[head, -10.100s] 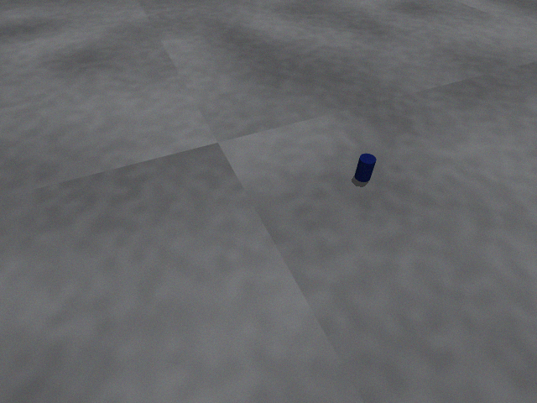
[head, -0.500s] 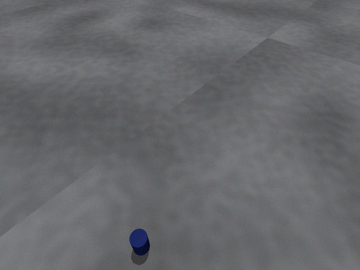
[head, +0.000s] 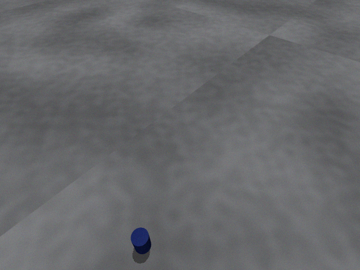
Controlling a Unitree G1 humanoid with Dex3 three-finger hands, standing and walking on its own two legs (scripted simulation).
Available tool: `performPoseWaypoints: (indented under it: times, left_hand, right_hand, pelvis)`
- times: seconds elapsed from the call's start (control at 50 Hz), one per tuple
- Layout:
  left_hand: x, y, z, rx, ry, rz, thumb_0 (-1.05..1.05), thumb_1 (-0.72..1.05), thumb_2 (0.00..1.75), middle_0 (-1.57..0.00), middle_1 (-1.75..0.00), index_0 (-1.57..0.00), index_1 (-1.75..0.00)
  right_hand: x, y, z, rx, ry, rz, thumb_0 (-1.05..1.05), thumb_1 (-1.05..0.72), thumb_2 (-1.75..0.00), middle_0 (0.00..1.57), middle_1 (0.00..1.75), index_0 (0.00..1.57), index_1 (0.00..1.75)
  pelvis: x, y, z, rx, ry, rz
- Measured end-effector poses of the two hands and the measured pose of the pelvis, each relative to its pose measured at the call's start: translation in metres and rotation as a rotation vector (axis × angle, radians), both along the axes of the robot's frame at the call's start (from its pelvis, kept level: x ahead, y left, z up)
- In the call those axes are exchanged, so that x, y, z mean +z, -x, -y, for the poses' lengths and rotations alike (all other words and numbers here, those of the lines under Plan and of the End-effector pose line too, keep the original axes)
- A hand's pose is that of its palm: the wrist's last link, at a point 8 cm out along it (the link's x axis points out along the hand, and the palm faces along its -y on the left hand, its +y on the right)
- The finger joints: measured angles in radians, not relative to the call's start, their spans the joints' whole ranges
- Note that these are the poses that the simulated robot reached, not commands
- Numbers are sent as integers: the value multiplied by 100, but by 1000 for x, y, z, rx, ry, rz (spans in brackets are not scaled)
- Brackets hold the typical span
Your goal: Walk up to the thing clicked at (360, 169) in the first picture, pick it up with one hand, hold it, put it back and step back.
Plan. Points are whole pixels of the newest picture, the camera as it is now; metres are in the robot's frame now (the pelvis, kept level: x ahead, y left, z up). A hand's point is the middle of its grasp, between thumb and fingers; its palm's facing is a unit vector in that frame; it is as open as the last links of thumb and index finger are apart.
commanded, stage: go down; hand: left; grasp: from the side
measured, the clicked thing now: (141, 241) +0.42 +0.21 -0.71
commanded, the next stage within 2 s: none
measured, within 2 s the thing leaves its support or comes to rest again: neither
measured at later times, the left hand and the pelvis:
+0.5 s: hand out of the picture +0.16 +0.28 -0.19, palm faces +0.05 -0.94 -0.34, open 16.1 cm; pelvis +0.00 +0.02 -0.05, yaw -1 degrees
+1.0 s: hand out of the picture +0.15 +0.29 -0.21, palm faces +0.11 -0.94 -0.32, open 17.3 cm; pelvis -0.01 +0.02 -0.10, yaw -1 degrees
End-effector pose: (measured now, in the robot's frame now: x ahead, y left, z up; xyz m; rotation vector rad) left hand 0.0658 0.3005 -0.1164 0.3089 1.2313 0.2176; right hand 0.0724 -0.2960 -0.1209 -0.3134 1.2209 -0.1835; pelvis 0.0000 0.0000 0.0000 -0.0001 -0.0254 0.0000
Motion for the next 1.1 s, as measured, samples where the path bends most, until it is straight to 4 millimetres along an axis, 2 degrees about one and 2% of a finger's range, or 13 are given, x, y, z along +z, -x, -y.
performPoseWaypoints:
  times: [0.08, 0.16, 0.26, 0.46, 0.6, 0.74, 0.84, 1.1]
  left_hand:
    - [-3, -31, 5, 23, 14, 94, 1, 80, 84, -17, -28, -16, -29]
    - [-10, -66, 1, 7, 18, 138, 1, 61, 70, -10, -26, -10, -26]
    - [-12, -86, -4, -4, 8, 154, 1, 34, 47, -6, -20, -6, -19]
    - [-29, -78, -17, 12, 3, 126, 0, -19, 18, -6, -11, -5, -11]
    - [-38, -77, -19, 8, 3, 161, 0, -40, 9, -7, -9, -7, -9]
    - [-41, -74, -23, 24, 0, 164, 0, -48, 5, -8, -7, -8, -7]
    - [-45, -71, -27, 39, 2, 167, 0, -49, 3, -9, -5, -8, -6]
    - [-64, -58, -41, 39, 19, 237, -1, -49, 2, -9, -3, -8, -3]
  right_hand:
    - [0, -11, -12, 0, -12, 110, 1, -94, -91, 21, 30, 20, 30]
    - [-4, -14, -26, -8, -31, 160, 1, -97, -91, 21, 30, 20, 30]
    - [-9, -14, -40, -35, -57, 198, 1, -95, -91, 21, 30, 20, 30]
    - [-18, -32, -48, -17, -46, 295, 1, -90, -90, 21, 30, 20, 30]
    - [-25, -57, -52, 15, -19, 370, 1, -87, -89, 21, 30, 20, 30]
    - [-29, -77, -59, 42, -10, 434, 1, -86, -89, 21, 30, 20, 30]
    - [-33, -83, -63, 55, -6, 465, 1, -87, -89, 21, 30, 20, 30]
    - [-57, -74, -63, 78, 8, 467, 1, -91, -90, 21, 30, 20, 30]
  pelvis:
    - [-6, 8, -1, 3, 1, -42]
    - [-14, 12, 0, -7, 1, -102]
    - [-22, 9, -3, -20, 3, -137]
    - [-45, 3, -14, -24, 14, -207]
    - [-64, 1, -17, -21, 24, -248]
    - [-76, -1, -17, -13, 35, -280]
    - [-85, 0, -16, -9, 41, -300]
    - [-110, 14, -16, -10, 47, -354]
